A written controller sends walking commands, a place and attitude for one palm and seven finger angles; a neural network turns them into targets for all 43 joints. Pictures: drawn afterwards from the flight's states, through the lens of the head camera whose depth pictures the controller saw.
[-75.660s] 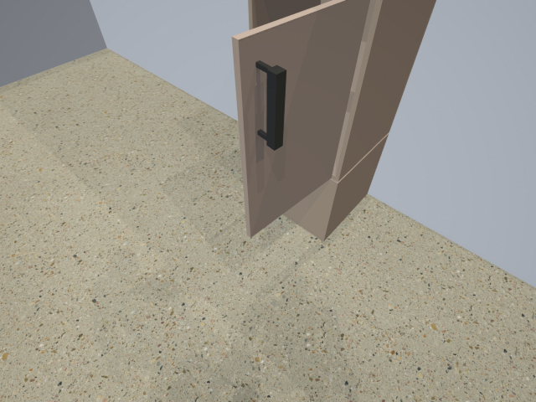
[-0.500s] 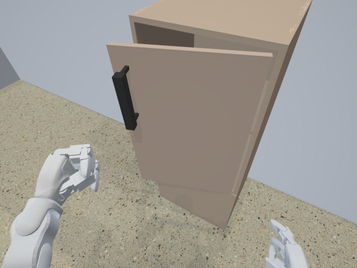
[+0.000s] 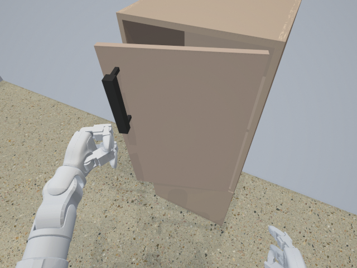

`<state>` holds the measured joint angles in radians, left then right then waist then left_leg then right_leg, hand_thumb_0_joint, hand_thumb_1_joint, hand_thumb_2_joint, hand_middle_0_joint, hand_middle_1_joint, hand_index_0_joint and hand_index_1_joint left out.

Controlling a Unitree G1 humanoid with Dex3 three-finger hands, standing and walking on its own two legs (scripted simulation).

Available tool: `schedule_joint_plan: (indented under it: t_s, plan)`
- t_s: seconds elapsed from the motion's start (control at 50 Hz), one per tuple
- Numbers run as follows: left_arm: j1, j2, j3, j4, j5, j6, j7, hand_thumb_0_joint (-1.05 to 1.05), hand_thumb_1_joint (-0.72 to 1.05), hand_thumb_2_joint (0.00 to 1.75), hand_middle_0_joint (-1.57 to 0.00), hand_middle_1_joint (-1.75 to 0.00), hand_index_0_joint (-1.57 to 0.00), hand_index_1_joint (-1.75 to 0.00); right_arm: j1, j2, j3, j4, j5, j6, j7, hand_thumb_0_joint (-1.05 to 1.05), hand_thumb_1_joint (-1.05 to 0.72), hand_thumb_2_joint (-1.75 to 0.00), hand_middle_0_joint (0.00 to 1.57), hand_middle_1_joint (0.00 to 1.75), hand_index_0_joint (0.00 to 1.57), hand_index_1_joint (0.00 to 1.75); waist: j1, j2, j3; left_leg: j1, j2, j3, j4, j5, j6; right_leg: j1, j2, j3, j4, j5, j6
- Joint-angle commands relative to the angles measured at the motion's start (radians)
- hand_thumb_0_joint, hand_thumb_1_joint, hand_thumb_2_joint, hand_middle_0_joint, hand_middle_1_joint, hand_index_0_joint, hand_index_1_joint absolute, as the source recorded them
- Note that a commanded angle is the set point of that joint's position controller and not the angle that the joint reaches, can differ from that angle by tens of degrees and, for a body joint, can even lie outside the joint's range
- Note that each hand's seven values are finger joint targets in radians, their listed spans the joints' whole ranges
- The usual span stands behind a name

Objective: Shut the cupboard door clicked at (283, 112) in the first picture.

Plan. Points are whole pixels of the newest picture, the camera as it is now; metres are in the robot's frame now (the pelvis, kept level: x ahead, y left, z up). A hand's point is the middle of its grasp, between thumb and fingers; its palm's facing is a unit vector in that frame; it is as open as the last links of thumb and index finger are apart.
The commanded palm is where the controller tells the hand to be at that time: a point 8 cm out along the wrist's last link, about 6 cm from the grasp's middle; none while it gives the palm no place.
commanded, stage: bring the fist close to the handle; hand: left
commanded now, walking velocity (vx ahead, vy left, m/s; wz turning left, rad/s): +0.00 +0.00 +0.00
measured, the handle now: (120, 101) +0.49 +0.18 +0.12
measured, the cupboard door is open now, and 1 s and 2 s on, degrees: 18 18 3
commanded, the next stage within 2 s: push the door shut along its arc in 0.70 s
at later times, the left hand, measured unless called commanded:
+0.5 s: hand (126, 124) +0.39 +0.15 +0.13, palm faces -0.07 -1.00 -0.03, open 3.1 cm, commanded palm +0.36 +0.20 +0.12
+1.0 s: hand (124, 124) +0.40 +0.15 +0.13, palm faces -0.12 -0.99 -0.03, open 3.1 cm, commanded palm +0.38 +0.21 +0.12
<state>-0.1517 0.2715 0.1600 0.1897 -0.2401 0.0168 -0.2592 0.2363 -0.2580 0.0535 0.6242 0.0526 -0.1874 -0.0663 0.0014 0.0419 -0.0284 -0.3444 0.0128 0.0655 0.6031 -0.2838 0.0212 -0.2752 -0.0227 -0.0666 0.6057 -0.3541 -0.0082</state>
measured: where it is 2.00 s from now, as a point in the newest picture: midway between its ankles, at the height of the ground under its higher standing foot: outside the picture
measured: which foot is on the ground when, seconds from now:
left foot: down 0.00-1.00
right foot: down 0.00-1.00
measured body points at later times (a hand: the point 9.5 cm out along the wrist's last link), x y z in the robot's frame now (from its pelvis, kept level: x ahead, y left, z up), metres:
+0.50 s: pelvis +0.00 +0.00 +0.00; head +0.01 -0.02 +0.45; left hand +0.39 +0.20 +0.13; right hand +0.10 -0.26 -0.11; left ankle +0.02 +0.11 -0.73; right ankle -0.02 -0.11 -0.73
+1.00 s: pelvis -0.02 +0.00 +0.00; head +0.01 -0.01 +0.45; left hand +0.40 +0.20 +0.13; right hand +0.12 -0.26 -0.10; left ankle +0.02 +0.11 -0.73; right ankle -0.02 -0.11 -0.73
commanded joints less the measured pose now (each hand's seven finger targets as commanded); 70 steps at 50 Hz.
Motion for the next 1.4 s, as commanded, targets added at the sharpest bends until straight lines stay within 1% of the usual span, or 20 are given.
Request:
schedule_joint_plan:
  t_s: [0.0, 0.1, 0.12, 0.2, 0.22, 0.28, 0.4, 0.42, 0.52, 0.6, 0.66, 0.72, 0.78, 0.86, 0.96, 1.02, 1.08, 1.2, 1.26, 1.38]
  plan:
    - [-0.471, 0.181, 0.086, -0.214, -0.017, -0.089, 0.035, 0.00, 0.90, 0.90, -1.30, -1.50, -1.30, -1.50, -0.087, -0.123, -0.050, -0.146, 0.001, -0.040, -0.018, 0.00, -0.90, -0.90, 0.20, 0.30, 0.20, 0.30, -0.014, -0.018, -0.236, 0.212, -0.004, -0.075, -0.064, 0.218, 0.005, -0.037, 0.032, 0.017, -0.082, 0.295, -0.008]
    - [-0.568, 0.148, 0.045, -0.107, 0.000, -0.140, 0.058, 0.00, 0.90, 0.90, -1.30, -1.50, -1.30, -1.50, -0.065, -0.122, -0.050, -0.112, -0.002, -0.034, -0.014, 0.00, -0.90, -0.90, 0.20, 0.30, 0.20, 0.30, -0.027, 0.022, -0.262, 0.240, 0.000, -0.083, -0.062, 0.233, -0.001, -0.058, 0.034, 0.015, -0.074, 0.296, -0.013]
    - [-0.539, 0.180, 0.068, -0.039, 0.007, -0.132, 0.060, 0.00, 0.90, 0.90, -1.30, -1.50, -1.30, -1.50, -0.052, -0.131, -0.053, -0.100, -0.003, -0.026, -0.013, 0.00, -0.90, -0.90, 0.20, 0.30, 0.20, 0.30, -0.023, -0.032, -0.260, 0.219, 0.002, -0.079, -0.057, 0.235, 0.003, -0.042, 0.032, 0.019, -0.079, 0.305, -0.012]
    - [-0.568, 0.141, 0.036, 0.117, 0.016, -0.090, 0.044, 0.00, 0.90, 0.90, -1.30, -1.50, -1.30, -1.50, -0.047, -0.135, -0.055, -0.102, 0.006, 0.008, -0.005, 0.00, -0.90, -0.90, 0.20, 0.30, 0.20, 0.30, -0.025, -0.037, -0.219, 0.168, -0.007, -0.068, -0.063, 0.208, 0.002, -0.058, 0.027, 0.022, -0.084, 0.311, -0.010]
    - [-0.566, 0.173, 0.068, 0.156, 0.016, -0.082, 0.048, 0.00, 0.90, 0.90, -1.30, -1.50, -1.30, -1.50, -0.039, -0.141, -0.058, -0.101, 0.006, 0.016, -0.004, 0.00, -0.90, -0.90, 0.20, 0.30, 0.20, 0.30, -0.019, -0.062, -0.218, 0.156, -0.006, -0.068, -0.060, 0.205, 0.005, -0.052, 0.026, 0.024, -0.088, 0.308, -0.009]
    - [-0.739, 0.198, 0.073, 0.178, 0.017, -0.100, 0.054, 0.00, 0.90, 0.90, -1.30, -1.50, -1.30, -1.50, -0.035, -0.142, -0.056, -0.101, 0.007, 0.034, -0.008, 0.00, -0.90, -0.90, 0.20, 0.30, 0.20, 0.30, -0.044, -0.066, -0.209, 0.145, -0.006, -0.071, -0.060, 0.174, 0.006, -0.076, 0.027, 0.030, -0.091, 0.277, -0.008]
    - [-0.724, 0.229, 0.115, 0.114, 0.016, -0.224, 0.068, 0.00, 0.90, 0.90, -1.30, -1.50, -1.30, -1.50, -0.012, -0.136, -0.068, -0.112, -0.005, 0.024, 0.003, 0.00, -0.90, -0.90, 0.20, 0.30, 0.20, 0.30, -0.009, -0.010, -0.379, 0.220, -0.004, -0.062, -0.037, 0.276, 0.005, -0.004, 0.034, 0.037, -0.054, 0.377, -0.015]
    - [-0.694, 0.265, 0.141, 0.137, 0.021, -0.233, 0.068, 0.00, 0.90, 0.90, -1.30, -1.50, -1.30, -1.50, 0.000, -0.143, -0.071, -0.105, -0.006, 0.030, 0.003, 0.00, -0.90, -0.90, 0.20, 0.30, 0.20, 0.30, -0.008, -0.040, -0.373, 0.202, -0.004, -0.061, -0.035, 0.287, 0.008, 0.014, 0.035, 0.037, -0.053, 0.391, -0.014]
    - [-0.597, 0.239, 0.130, 0.227, 0.018, -0.199, 0.041, 0.00, 0.90, 0.90, -1.30, -1.50, -1.30, -1.50, -0.001, -0.147, -0.076, -0.114, 0.006, 0.047, 0.010, 0.00, -0.90, -0.90, 0.20, 0.30, 0.20, 0.30, -0.008, -0.072, -0.259, 0.128, -0.009, -0.040, -0.049, 0.228, 0.015, -0.008, 0.032, 0.041, -0.073, 0.380, -0.004]
    - [-0.638, 0.248, 0.138, 0.181, 0.000, -0.182, 0.022, 0.00, 0.90, 0.90, -1.30, -1.50, -1.30, -1.50, -0.014, -0.146, -0.077, -0.126, 0.011, 0.054, 0.004, 0.00, -0.90, -0.90, 0.20, 0.30, 0.20, 0.30, -0.015, -0.062, -0.248, 0.126, -0.013, -0.035, -0.053, 0.188, 0.017, -0.016, 0.031, 0.053, -0.092, 0.353, -0.001]
    - [-0.716, 0.213, 0.084, 0.094, -0.005, -0.214, 0.014, 0.00, 0.90, 0.90, -1.30, -1.50, -1.30, -1.50, -0.024, -0.137, -0.072, -0.132, 0.011, 0.045, -0.001, 0.00, -0.90, -0.90, 0.20, 0.30, 0.20, 0.30, -0.033, -0.010, -0.278, 0.170, -0.013, -0.040, -0.047, 0.201, 0.019, -0.024, 0.034, 0.053, -0.086, 0.356, -0.004]
    - [-0.710, 0.243, 0.105, 0.113, -0.010, -0.232, 0.015, 0.00, 0.90, 0.90, -1.30, -1.50, -1.30, -1.50, -0.013, -0.145, -0.073, -0.117, 0.007, 0.039, -0.009, 0.00, -0.90, -0.90, 0.20, 0.30, 0.20, 0.30, -0.038, -0.032, -0.270, 0.176, -0.009, -0.047, -0.043, 0.189, 0.020, -0.035, 0.038, 0.051, -0.089, 0.329, -0.004]
    - [-0.737, 0.194, 0.065, 0.180, -0.011, -0.219, 0.011, 0.00, 0.90, 0.90, -1.30, -1.50, -1.30, -1.50, -0.020, -0.142, -0.068, -0.103, 0.011, 0.038, -0.010, 0.00, -0.90, -0.90, 0.20, 0.30, 0.20, 0.30, -0.052, -0.049, -0.240, 0.158, -0.012, -0.054, -0.049, 0.135, 0.018, -0.076, 0.036, 0.047, -0.097, 0.275, -0.001]
    - [-0.836, 0.234, 0.064, 0.274, 0.009, -0.196, 0.001, 0.00, 0.90, 0.90, -1.30, -1.50, -1.30, -1.50, -0.014, -0.151, -0.063, -0.088, 0.013, 0.049, -0.014, 0.00, -0.90, -0.90, 0.20, 0.30, 0.20, 0.30, -0.068, -0.044, -0.214, 0.135, -0.012, -0.067, -0.051, 0.089, 0.017, -0.111, 0.030, 0.051, -0.101, 0.213, -0.003]
    - [-0.981, 0.266, 0.071, 0.334, 0.008, -0.221, -0.020, 0.00, 0.90, 0.90, -1.30, -1.50, -1.30, -1.50, 0.000, -0.154, -0.058, -0.083, 0.008, 0.052, -0.017, 0.00, -0.90, -0.90, 0.20, 0.30, 0.20, 0.30, -0.079, -0.017, -0.296, 0.154, -0.014, -0.074, -0.031, 0.128, 0.016, -0.100, 0.028, 0.051, -0.077, 0.247, -0.009]
    - [-0.980, 0.316, 0.118, 0.416, 0.003, -0.245, -0.036, 0.00, 0.90, 0.90, -1.30, -1.50, -1.30, -1.50, 0.028, -0.163, -0.061, -0.075, 0.002, 0.055, -0.016, 0.00, -0.90, -0.90, 0.20, 0.30, 0.20, 0.30, -0.073, -0.067, -0.329, 0.138, -0.012, -0.075, -0.018, 0.155, 0.018, -0.081, 0.032, 0.050, -0.062, 0.276, -0.009]
    - [-0.998, 0.306, 0.109, 0.505, 0.012, -0.253, -0.059, 0.00, 0.90, 0.90, -1.30, -1.50, -1.30, -1.50, 0.045, -0.166, -0.063, -0.070, 0.003, 0.060, -0.010, 0.00, -0.90, -0.90, 0.20, 0.30, 0.20, 0.30, -0.075, -0.027, -0.317, 0.115, -0.012, -0.072, -0.008, 0.164, 0.012, -0.110, 0.032, 0.048, -0.044, 0.294, -0.012]
    - [-1.151, 0.294, 0.072, 0.595, 0.015, -0.272, -0.092, 0.00, 0.90, 0.90, -1.30, -1.50, -1.30, -1.50, 0.092, -0.182, -0.071, -0.046, 0.003, 0.064, -0.009, 0.00, -0.90, -0.90, 0.20, 0.30, 0.20, 0.30, -0.123, -0.046, -0.276, 0.088, -0.006, -0.087, 0.007, 0.120, 0.014, -0.200, 0.040, 0.040, -0.036, 0.235, -0.010]
    - [-1.209, 0.268, 0.042, 0.596, 0.017, -0.286, -0.107, 0.00, 0.90, 0.90, -1.30, -1.50, -1.30, -1.50, 0.110, -0.186, -0.079, -0.039, 0.000, 0.059, -0.008, 0.00, -0.90, -0.90, 0.20, 0.30, 0.20, 0.30, -0.136, -0.010, -0.348, 0.127, -0.005, -0.091, 0.021, 0.135, 0.013, -0.226, 0.041, 0.039, -0.023, 0.232, -0.010]
    - [-1.305, 0.244, 0.007, 0.663, 0.026, -0.300, -0.126, 0.00, 0.90, 0.90, -1.30, -1.50, -1.30, -1.50, 0.159, -0.201, -0.089, -0.001, -0.007, 0.051, -0.006, 0.00, -0.90, -0.90, 0.20, 0.30, 0.20, 0.30, -0.167, 0.028, -0.369, 0.154, 0.005, -0.119, 0.042, 0.128, 0.005, -0.323, 0.047, 0.025, -0.003, 0.178, -0.015]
